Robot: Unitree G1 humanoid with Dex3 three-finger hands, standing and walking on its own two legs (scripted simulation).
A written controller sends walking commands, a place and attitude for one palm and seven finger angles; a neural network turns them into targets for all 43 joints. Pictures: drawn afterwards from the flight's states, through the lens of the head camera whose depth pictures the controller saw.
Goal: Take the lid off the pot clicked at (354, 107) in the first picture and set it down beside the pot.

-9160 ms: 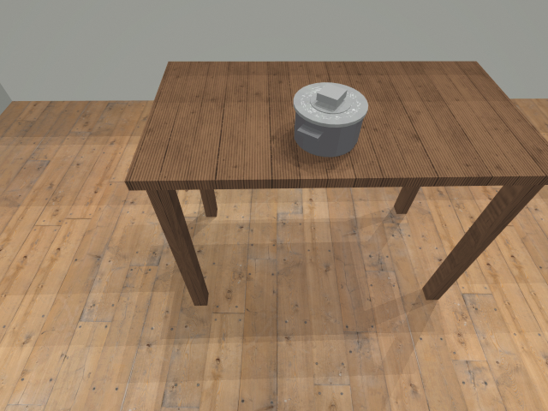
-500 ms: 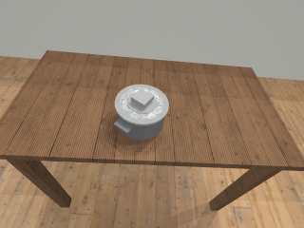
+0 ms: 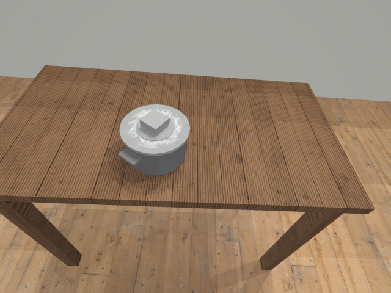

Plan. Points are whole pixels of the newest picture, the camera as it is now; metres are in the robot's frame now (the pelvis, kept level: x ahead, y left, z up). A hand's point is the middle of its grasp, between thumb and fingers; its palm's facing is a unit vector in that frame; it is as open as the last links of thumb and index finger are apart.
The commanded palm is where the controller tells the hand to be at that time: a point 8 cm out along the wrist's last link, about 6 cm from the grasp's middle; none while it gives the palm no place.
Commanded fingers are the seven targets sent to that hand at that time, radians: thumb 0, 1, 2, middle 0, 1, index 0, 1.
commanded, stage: come to a stop and stand still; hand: left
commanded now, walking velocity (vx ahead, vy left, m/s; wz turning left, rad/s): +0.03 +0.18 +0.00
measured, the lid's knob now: (155, 121) +0.48 +0.13 +0.07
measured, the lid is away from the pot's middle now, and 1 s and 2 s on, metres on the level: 0.00 0.00 0.00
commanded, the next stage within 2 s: look again from close up in 1.32 s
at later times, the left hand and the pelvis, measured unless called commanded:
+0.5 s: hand out of the picture -0.01 +0.16 -0.18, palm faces +0.03 -0.99 -0.14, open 7.4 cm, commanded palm none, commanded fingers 0.00 0.90 0.90 -0.20 -0.30 -0.20 -0.30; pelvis +0.01 +0.01 +0.01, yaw -1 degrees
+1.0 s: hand out of the picture -0.05 +0.19 -0.17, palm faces +0.05 -0.99 -0.09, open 7.4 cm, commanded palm none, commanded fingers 0.00 0.90 0.90 -0.20 -0.30 -0.20 -0.30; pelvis +0.01 +0.06 +0.01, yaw +1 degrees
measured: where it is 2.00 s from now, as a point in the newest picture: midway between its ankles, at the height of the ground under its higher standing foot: outside the picture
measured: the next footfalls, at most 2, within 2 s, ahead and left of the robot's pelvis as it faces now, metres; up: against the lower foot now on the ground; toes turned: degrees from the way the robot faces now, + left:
none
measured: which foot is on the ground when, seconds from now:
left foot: down 0.00-1.00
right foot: down 0.00-1.00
